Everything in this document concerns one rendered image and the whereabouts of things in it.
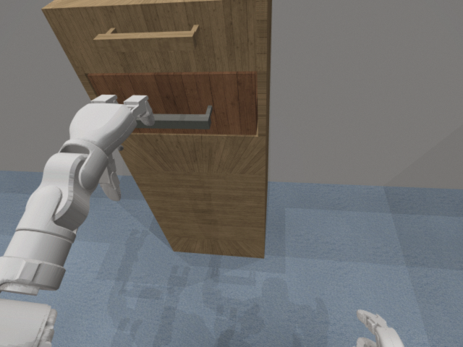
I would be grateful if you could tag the robot left forearm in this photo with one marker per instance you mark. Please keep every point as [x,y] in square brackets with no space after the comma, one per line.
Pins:
[39,248]

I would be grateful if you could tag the handle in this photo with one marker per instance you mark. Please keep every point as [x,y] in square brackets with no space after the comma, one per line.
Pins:
[157,41]
[180,121]

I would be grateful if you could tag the left robot upper arm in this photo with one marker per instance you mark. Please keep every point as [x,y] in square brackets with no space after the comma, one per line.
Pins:
[26,324]

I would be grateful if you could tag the robot left hand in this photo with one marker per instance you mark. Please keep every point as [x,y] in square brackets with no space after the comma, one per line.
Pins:
[107,124]

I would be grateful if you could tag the drawer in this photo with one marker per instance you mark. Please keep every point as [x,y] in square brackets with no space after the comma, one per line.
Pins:
[233,96]

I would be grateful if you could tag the cabinet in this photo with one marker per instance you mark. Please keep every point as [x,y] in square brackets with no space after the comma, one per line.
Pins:
[208,192]

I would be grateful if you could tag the robot right hand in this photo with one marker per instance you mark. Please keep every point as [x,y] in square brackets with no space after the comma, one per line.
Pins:
[385,336]

